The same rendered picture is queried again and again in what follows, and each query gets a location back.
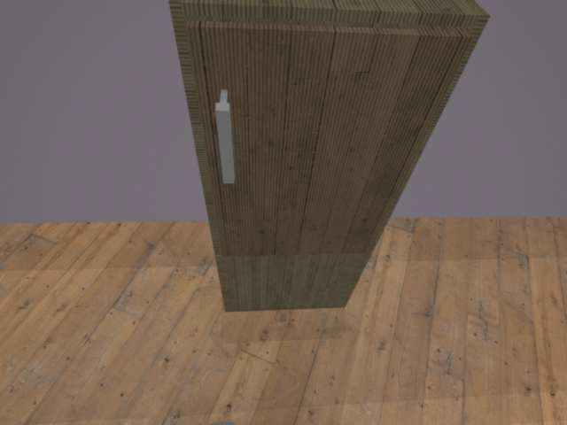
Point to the cupboard door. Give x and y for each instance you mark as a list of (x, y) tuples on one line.
[(326, 122)]

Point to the handle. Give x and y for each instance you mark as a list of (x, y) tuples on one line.
[(222, 113)]

